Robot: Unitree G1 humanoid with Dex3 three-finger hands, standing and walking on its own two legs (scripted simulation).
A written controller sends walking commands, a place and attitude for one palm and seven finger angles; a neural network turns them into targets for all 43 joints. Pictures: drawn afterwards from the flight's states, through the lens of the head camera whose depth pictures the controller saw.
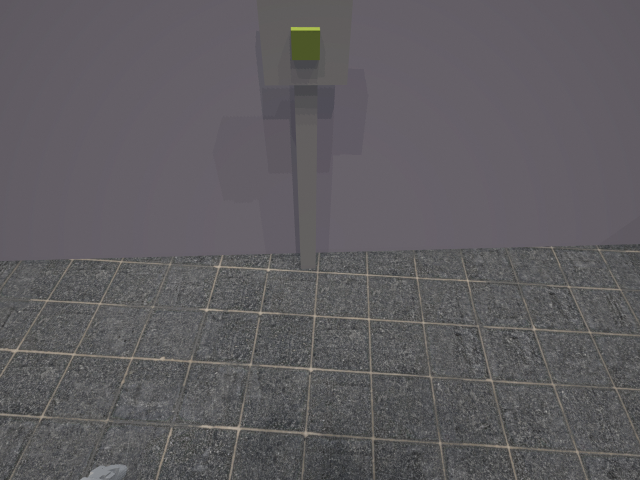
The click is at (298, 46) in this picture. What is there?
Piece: button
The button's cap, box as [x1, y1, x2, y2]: [291, 27, 319, 59]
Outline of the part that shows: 291,27 292,59 319,59 319,27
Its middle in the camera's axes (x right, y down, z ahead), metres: -0.04 -0.44 +0.87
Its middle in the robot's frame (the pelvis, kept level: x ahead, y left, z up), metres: +0.97 +0.09 +0.12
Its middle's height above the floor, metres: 0.89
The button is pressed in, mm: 0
